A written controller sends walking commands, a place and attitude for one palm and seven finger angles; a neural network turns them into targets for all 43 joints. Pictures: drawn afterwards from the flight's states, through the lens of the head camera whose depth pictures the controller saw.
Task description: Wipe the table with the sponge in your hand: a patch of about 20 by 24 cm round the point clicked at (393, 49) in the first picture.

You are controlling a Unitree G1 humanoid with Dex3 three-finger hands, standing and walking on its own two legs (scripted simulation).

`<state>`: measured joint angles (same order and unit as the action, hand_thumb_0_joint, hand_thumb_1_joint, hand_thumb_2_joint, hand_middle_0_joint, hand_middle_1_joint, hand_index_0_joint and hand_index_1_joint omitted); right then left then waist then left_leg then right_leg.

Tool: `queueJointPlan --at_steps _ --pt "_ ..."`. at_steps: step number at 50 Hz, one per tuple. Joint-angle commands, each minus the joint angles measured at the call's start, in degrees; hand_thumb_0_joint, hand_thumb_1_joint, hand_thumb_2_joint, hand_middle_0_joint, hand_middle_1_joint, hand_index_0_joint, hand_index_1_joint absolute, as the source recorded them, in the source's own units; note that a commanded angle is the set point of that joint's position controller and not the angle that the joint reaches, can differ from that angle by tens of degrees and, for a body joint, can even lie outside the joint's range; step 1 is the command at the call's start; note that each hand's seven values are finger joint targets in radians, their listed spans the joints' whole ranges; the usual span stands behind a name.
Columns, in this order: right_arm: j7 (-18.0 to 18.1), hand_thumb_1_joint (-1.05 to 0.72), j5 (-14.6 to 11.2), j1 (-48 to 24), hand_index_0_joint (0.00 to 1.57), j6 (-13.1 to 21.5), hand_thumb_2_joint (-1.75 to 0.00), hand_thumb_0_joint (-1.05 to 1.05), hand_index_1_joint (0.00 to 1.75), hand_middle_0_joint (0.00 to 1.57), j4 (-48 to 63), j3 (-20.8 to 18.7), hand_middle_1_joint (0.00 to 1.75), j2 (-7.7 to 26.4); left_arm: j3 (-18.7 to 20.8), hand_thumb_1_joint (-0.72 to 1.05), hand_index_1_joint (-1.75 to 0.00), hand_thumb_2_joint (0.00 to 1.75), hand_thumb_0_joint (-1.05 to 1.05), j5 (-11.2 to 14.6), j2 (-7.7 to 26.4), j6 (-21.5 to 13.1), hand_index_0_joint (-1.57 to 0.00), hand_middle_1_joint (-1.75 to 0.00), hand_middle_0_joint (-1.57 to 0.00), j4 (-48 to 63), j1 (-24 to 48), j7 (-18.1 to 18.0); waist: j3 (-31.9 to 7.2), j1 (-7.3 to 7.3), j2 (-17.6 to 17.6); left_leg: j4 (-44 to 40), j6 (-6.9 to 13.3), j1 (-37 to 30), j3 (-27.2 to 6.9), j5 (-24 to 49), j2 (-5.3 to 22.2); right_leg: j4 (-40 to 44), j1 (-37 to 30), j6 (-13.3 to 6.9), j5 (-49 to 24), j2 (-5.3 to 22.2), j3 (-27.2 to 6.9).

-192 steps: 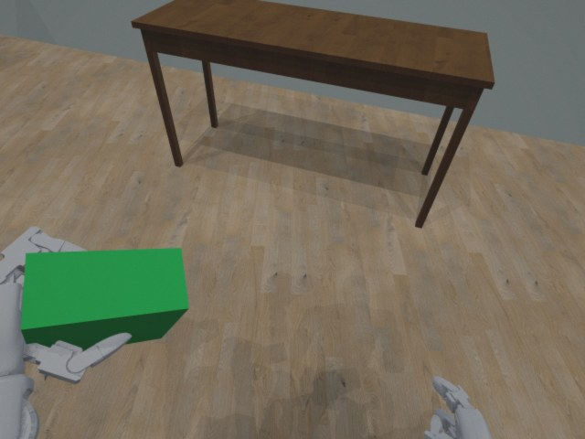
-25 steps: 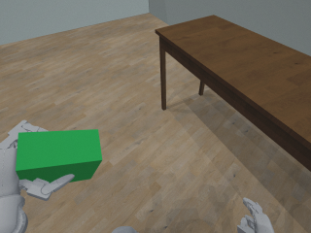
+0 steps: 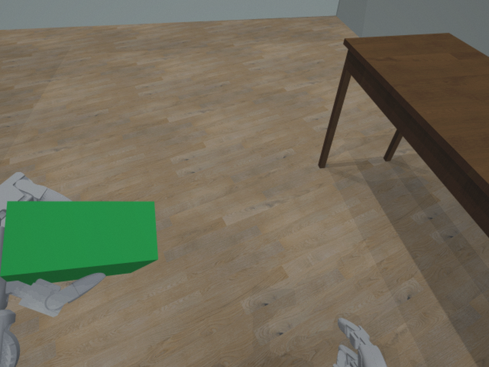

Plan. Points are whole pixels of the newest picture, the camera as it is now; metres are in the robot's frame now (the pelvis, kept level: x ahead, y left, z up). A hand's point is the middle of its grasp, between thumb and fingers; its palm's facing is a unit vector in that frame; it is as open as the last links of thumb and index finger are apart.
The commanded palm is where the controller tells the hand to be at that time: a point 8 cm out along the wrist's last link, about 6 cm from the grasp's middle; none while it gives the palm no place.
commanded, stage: walk to a spot facing it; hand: left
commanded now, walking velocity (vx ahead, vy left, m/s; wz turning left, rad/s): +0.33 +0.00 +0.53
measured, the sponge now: (104, 243) +0.22 +0.19 +0.17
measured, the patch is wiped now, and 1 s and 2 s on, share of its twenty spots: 0.00 0.00 0.00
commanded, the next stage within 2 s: turn to face it in 1.62 s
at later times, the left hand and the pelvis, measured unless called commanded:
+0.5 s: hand out of the picture +0.12 +0.30 +0.19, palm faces +0.64 -0.68 -0.36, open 10.6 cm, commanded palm +0.06 +0.33 +0.18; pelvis -0.03 +0.02 -0.01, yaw +14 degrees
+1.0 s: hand (42, 250) +0.20 +0.26 +0.17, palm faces +0.60 -0.67 -0.44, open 10.6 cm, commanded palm +0.13 +0.30 +0.18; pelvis +0.06 -0.02 +0.00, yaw +18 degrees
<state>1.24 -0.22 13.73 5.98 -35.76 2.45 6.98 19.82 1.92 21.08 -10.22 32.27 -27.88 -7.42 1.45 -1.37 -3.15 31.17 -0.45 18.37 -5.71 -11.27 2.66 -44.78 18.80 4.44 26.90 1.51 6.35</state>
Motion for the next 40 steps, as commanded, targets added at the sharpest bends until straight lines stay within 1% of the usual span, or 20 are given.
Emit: queueJointPlan --at_steps 1,2,3,4,6,9,14,17,19,20,21,22,23,24,26,29,33,38,39,40 --pt "1.67 -0.9 -0.14 -7.78 0.2 1.54 -0.9 0.0 0.3 0.2 8.21 -4.0 0.3 9.71 5.59 0.1 -1.6 1.3 0.0 -0.29 7.72 -1.9 -1.2 -1.6 -1.2 4.67 7.78 -1.0 -2.76 -1.02 -4.07 -3.36 6.0 17.31 -6.37 -27.41 4.59 20.77 -19.22 -3.36 1.83 1.02 -1.65" --pt "1.44 -0.9 -0.44 -7.14 0.2 0.99 -0.9 0.0 0.3 0.2 8.24 -3.84 0.3 7.58 5.77 0.1 -1.6 1.3 0.0 -0.79 9.07 -1.3 -1.2 -1.6 -1.2 3.98 8.29 -0.9 -2.4 -1.19 12.49 15.77 2.24 25.98 2.71 -26.27 -1.75 31.19 -21.62 -7.93 11.24 14.25 -16.21" --pt "1.64 -0.9 -0.3 -8.72 0.2 1.11 -0.9 0.0 0.3 0.2 8.16 -4.4 0.3 8.82 6.81 0.1 -1.6 1.3 0.0 -0.04 11.97 -0.74 -1.2 -1.6 -1.2 2.91 9.55 -1.05 0.44 -1.22 22.04 36.11 -0.56 29.51 4.92 -21.78 -4.27 38.28 -13.87 -12.69 18.53 27.69 -36.4" --pt "2.13 -0.9 1.01 -10.87 0.2 1.24 -0.9 0.0 0.3 0.2 7.06 -4.3 0.3 10.64 7.02 0.1 -1.6 1.3 0.0 1.03 12.72 -1.71 -1.2 -1.6 -1.2 4.3 12.99 -0.91 2.99 -0.21 15.14 43.43 -1.39 27.03 1.84 -15.72 -1.37 38.43 -7.56 -11.96 10.54 27.39 -30.51" --pt "1.63 -0.9 1.05 -9.02 0.2 0.8 -0.9 0.0 0.3 0.2 7.15 -4.4 0.3 9.92 6.14 0.1 -1.6 1.3 0.0 0.02 10.68 -2.37 -1.2 -1.6 -1.2 4.11 8.19 -0.62 0.22 0.83 11.23 46.52 -2.29 24.27 3.36 -8.07 0.51 34.56 -6.55 -10.5 3.15 21.34 -21.19" --pt "2.18 -0.9 0.58 -10.42 0.2 -0.05 -0.9 0.0 0.3 0.2 7.59 -4.38 0.3 10.47 5.39 0.1 -1.6 1.3 0.0 -0.13 10.7 -3.12 -1.2 -1.6 -1.2 7.75 9.09 -0.61 1.04 0.88 11.16 41.13 -2.68 20.7 6.89 -6.04 1.67 34.28 -6.4 -9.28 -2.91 19.02 -7.7" --pt "2.93 -0.9 1.18 -8.68 0.2 1.49 -0.9 0.0 0.3 0.2 8.96 -5.04 0.3 10.21 6.62 0.1 -1.6 1.3 0.0 -0.15 11.4 -3.88 -1.2 -1.6 -1.2 8.98 8.77 -2.58 -1.71 -0.67 12.34 18.13 -0.65 10.68 12.88 -8.19 1.9 32.53 -9.47 -10.47 -4.4 19.1 -2.94" --pt "3.1 -0.9 0.95 -7.41 0.2 1.78 -0.9 0.0 0.3 0.2 10.74 -5.68 0.3 10.02 7.68 0.1 -1.6 1.3 0.0 0.21 11.13 -3.35 -1.2 -1.6 -1.2 11.48 6.83 -3.97 -4.18 -1.87 14.44 8.15 0.28 7.28 14.98 -12.17 0.99 29.36 -13.48 -12.11 -5.89 20.42 -5.33" --pt "3.39 -0.9 0.79 -5.64 0.2 1.5 -0.9 0.0 0.3 0.2 11.11 -5.79 0.3 10.04 7.15 0.1 -1.6 1.3 0.0 0.55 9.86 -2.84 -1.2 -1.6 -1.2 12.58 6.17 -4.57 -7.04 -0.62 11.82 -1.1 0.66 -0.22 16.59 -10.76 -0.83 23.35 -13.67 -10.78 -5.49 18.79 -3.78" --pt "3.73 -0.9 0.65 -4.37 0.2 1.39 -0.9 0.0 0.3 0.2 11.38 -5.99 0.3 10.58 6.69 0.1 -1.6 1.3 0.0 0.75 9.39 -3.04 -1.2 -1.6 -1.2 14.19 7.17 -4.71 -8.59 0.75 7.47 -5.76 0.97 -6.46 17.43 -8.77 -1.74 15.96 -11.65 -8.87 -6.94 16.01 -0.62" --pt "4.04 -0.9 0.23 -2.72 0.2 1.36 -0.9 0.0 0.3 0.2 11.34 -6.23 0.3 11.49 6.4 0.1 -1.6 1.3 0.0 0.94 8.75 -3.76 -1.2 -1.6 -1.2 14.99 7.4 -4.78 -10.24 2.54 -2.43 -8.67 3.11 -16.76 11.84 -4.7 1.09 1.69 -3.9 -5.98 -11.51 11.68 3.47" --pt "3.63 -0.9 0.18 -4.0 0.2 1.24 -0.9 0.0 0.3 0.2 12.11 -6.72 0.3 13.11 5.06 0.1 -1.6 1.3 0.0 0.5 7.18 -5.06 -1.2 -1.6 -1.2 17.4 7.42 -4.65 -9.51 2.89 -21.12 -11.48 8.52 -25.96 -8.61 7.14 14.22 -15.03 13.08 -2.14 2.84 3.73 6.34" --pt "2.92 -0.9 0.29 -4.22 0.2 1.78 -0.9 0.0 0.3 0.2 11.78 -5.92 0.3 11.63 4.9 0.1 -1.6 1.3 0.0 -1.06 8.66 -6.0 -1.2 -1.6 -1.2 15.66 6.07 -4.82 -8.34 2.19 -20.96 -12.63 13.27 -28.83 -19.51 19.64 21.07 -24.72 21.55 -3.37 9.81 2.59 1.45" --pt "2.29 -0.9 0.0 -4.84 0.2 2.09 -0.9 0.0 0.3 0.2 10.69 -5.85 0.3 11.32 6.67 0.1 -1.6 1.3 0.0 -1.62 11.21 -6.67 -1.2 -1.6 -1.2 13.59 8.58 -4.19 -5.71 2.53 -12.73 -14.15 14.79 -24.28 -19.7 15.98 22.23 -28.44 24.65 -3.95 6.74 4.39 -2.82" --pt "1.62 -0.9 -0.63 -5.37 0.2 1.85 -0.9 0.0 0.3 0.2 9.23 -6.77 0.3 11.86 7.2 0.1 -1.6 1.3 0.0 -1.06 10.35 -5.6 -1.2 -1.6 -1.2 12.21 6.54 -2.6 -3.53 2.41 -9.61 -14.17 14.94 -16.58 -13.97 4.74 19.97 -27.55 25.21 -2.62 1.07 7.39 -4.82" --pt "1.43 -0.9 -0.69 -6.14 0.2 2.98 -0.9 0.0 0.3 0.2 8.81 -5.81 0.3 10.57 5.63 0.1 -1.6 1.3 0.0 -1.02 8.91 -6.39 -1.2 -1.6 -1.2 16.95 6.34 -2.2 -2.3 1.12 -11.45 -15.88 10.92 -10.03 -0.85 1.6 14.56 -18.56 18.64 -1.8 -5.94 6.7 -1.14" --pt "1.66 -0.9 0.16 -6.24 0.2 4.05 -0.9 0.0 0.3 0.2 8.3 -4.89 0.3 10.3 6.36 0.1 -1.6 1.3 0.0 -0.73 9.36 -6.16 -1.2 -1.6 -1.2 13.66 5.52 -1.82 -2.64 1.15 -11.57 -18.71 9.29 -5.4 3.73 -1.65 13.88 -4.44 8.07 -1.57 -8.9 4.65 2.01" --pt "2.87 -0.9 0.16 -7.07 0.2 2.26 -0.9 0.0 0.3 0.2 7.25 -4.64 0.3 9.77 6.48 0.1 -1.6 1.3 0.0 -0.47 8.3 -4.19 -1.2 -1.6 -1.2 2.58 6.28 -1.65 -4.69 0.18 -4.19 -7.86 7.0 -2.55 7.44 -10.06 12.26 12.9 -7.18 -1.84 -10.02 -0.02 6.45" --pt "2.97 -0.9 0.0 -7.28 0.2 1.71 -0.9 0.0 0.3 0.2 6.94 -4.44 0.3 9.35 6.21 0.1 -1.6 1.3 0.0 -0.55 8.45 -3.59 -1.2 -1.6 -1.2 1.53 7.13 -1.72 -5.93 0.0 -0.79 0.41 5.94 0.54 8.94 -10.73 10.26 16.12 -13.02 -2.65 -8.44 0.38 4.58" --pt "2.79 -0.9 -0.31 -6.79 0.2 1.2 -0.9 0.0 0.3 0.2 6.66 -4.45 0.3 8.43 6.3 0.1 -1.6 1.3 0.0 -0.98 9.2 -3.17 -1.2 -1.6 -1.2 1.28 8.4 -1.81 -7.51 -0.07 8.59 15.64 4.49 6.21 12.5 -12.99 6.21 21.94 -17.3 -5.85 -3.44 7.05 -5.77"
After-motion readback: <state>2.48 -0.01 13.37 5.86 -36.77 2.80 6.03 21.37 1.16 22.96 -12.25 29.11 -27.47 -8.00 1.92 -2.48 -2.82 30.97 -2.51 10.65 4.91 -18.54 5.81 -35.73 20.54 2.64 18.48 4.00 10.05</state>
